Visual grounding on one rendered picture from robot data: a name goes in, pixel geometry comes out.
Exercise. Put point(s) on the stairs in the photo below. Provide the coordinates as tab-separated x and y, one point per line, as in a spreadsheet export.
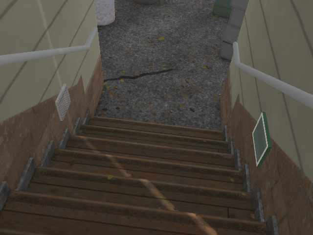
129	177

